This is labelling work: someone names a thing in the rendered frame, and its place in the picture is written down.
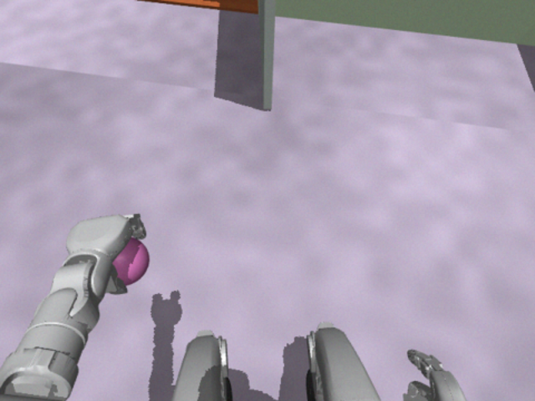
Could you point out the left robot hand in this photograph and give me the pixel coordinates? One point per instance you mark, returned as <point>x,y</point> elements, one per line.
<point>109,235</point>

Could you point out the ball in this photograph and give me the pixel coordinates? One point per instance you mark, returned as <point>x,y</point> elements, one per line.
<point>132,263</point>

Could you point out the left robot arm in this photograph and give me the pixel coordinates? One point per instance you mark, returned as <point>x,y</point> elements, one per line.
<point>44,366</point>

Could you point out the right robot hand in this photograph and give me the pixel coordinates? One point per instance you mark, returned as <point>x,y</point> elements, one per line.
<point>444,386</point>

